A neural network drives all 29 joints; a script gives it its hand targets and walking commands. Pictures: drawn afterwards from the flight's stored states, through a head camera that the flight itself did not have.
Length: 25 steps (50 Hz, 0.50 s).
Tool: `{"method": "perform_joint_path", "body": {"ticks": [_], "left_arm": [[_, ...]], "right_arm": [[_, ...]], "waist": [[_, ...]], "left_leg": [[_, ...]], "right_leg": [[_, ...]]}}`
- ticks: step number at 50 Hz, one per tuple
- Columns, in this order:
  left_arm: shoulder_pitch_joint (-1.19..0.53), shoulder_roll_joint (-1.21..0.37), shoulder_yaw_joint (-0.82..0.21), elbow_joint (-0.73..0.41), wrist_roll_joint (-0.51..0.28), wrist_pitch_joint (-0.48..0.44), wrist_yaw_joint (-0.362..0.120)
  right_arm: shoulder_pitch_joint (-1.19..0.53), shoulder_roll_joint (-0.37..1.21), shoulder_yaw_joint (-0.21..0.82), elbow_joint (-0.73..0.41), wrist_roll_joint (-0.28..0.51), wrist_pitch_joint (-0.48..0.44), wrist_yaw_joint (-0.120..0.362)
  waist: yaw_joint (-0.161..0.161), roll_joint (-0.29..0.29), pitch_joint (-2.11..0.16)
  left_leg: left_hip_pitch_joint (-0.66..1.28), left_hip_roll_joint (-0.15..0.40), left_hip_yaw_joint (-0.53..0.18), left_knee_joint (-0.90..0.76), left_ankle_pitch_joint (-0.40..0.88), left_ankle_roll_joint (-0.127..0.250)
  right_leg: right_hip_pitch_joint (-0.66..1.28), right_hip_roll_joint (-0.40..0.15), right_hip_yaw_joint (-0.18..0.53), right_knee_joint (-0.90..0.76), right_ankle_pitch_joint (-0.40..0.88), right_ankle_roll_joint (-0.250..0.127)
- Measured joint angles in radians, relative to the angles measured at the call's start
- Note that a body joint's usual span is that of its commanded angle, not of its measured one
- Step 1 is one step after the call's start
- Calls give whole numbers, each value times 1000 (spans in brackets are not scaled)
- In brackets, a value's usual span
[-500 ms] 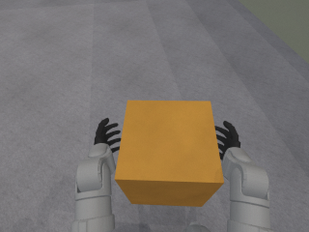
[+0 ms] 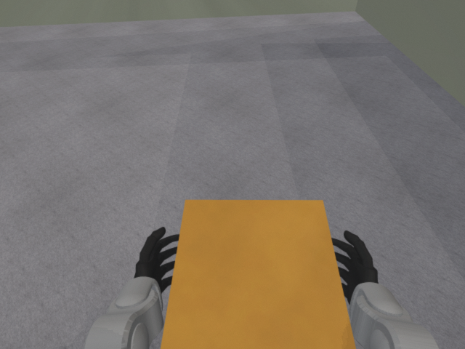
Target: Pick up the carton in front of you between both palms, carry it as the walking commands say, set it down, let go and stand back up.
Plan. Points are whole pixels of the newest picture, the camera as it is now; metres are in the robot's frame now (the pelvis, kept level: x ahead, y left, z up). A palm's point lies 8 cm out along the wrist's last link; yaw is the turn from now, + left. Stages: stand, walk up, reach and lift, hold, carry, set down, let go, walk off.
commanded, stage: carry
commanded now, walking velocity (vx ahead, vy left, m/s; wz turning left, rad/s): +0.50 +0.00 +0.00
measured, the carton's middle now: (252, 294) +0.24 +0.00 +0.01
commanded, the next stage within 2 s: none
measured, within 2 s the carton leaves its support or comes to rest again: neither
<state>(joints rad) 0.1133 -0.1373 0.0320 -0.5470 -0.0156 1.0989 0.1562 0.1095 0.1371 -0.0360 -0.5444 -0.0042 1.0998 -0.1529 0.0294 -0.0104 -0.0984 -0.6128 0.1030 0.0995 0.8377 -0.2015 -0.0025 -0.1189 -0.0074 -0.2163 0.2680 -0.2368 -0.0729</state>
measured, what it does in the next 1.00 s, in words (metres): walks ahead: left foot, then right foot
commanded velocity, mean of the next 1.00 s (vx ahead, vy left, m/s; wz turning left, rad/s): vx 0.50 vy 0.00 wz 0.00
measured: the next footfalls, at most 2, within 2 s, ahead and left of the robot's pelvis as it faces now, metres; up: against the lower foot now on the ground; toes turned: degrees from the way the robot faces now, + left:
left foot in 0.22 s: +0.37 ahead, +0.13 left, +0.00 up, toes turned +9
right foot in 0.66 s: +0.59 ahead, -0.13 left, +0.00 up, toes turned -15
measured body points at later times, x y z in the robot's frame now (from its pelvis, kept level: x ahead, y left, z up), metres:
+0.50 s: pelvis +0.34 +0.03 +0.00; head +0.32 +0.04 +0.45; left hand +0.59 +0.16 +0.07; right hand +0.56 -0.14 +0.07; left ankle +0.33 +0.12 -0.75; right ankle +0.40 -0.12 -0.71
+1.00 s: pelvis +0.68 -0.03 +0.00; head +0.68 -0.04 +0.45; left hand +0.92 +0.12 +0.09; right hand +0.91 -0.18 +0.08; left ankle +0.81 +0.11 -0.71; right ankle +0.55 -0.12 -0.75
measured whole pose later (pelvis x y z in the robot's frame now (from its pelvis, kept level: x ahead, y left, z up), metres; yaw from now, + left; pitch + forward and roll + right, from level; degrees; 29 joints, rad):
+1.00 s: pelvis +0.68 -0.03 +0.00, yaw -1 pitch +5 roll +2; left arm 0.10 -0.14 0.03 -0.59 -0.02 1.11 0.15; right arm 0.10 0.14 -0.03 -0.61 0.00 1.12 -0.16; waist 0.03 0.01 -0.11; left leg -0.61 0.10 0.16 0.63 -0.12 -0.01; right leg -0.01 -0.07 -0.23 0.22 -0.29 0.01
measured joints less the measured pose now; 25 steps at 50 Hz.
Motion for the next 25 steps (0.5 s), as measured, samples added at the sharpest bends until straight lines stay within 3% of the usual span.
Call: {"method": "perform_joint_path", "body": {"ticks": [6, 10, 11, 13, 15, 17, 19, 25], "left_arm": [[-22, 2, -3, -13, 1, 30, -1], [-24, 1, 3, -16, 9, 51, 1], [-24, 2, 7, -14, 12, 54, 2], [-41, 4, 27, 24, 13, 57, 2], [-48, 4, 34, 55, 17, 59, 1], [-44, 4, 27, 70, 22, 56, 0], [-35, 3, 15, 82, 32, 43, -8], [-2, 0, 3, 66, 43, 3, -25]], "right_arm": [[-15, -1, -7, -32, -4, 39, -5], [-33, -3, -7, -13, 3, 58, -8], [-39, -3, -6, -1, 5, 58, -9], [-58, -5, 0, 55, 0, 47, -10], [-65, -6, -2, 94, -3, 43, -10], [-48, -3, -8, 101, -2, 36, -10], [-24, 0, -12, 97, -3, 22, -9], [1, 0, -1, 72, -10, 0, 0]], "waist": [[-15, 4, -37], [-15, -6, -43], [-21, -7, -43], [-50, -29, -35], [-58, -26, -17], [-62, -17, -6], [-61, -10, -5], [-50, 10, -27]], "left_leg": [[-8, 6, 74, -256, 163, 5], [79, -27, 133, -345, 152, 29], [113, -36, 141, -357, 149, 46], [102, -47, 149, -260, 101, 83], [134, -43, 152, -254, 51, 88], [193, -44, 152, -311, 45, 72], [258, -47, 148, -380, 44, 64], [431, -45, 134, -533, 15, 34]], "right_leg": [[191, -8, 24, -63, -102, 44], [275, -33, 56, 12, -228, 84], [259, -45, 64, 115, -276, 90], [116, -77, 106, 485, -241, 84], [-68, -57, 168, 829, -219, 68], [-212, -54, 182, 958, -178, 57], [-306, -70, 169, 900, -134, 56], [-398, -99, 105, 447, -9, 83]]}}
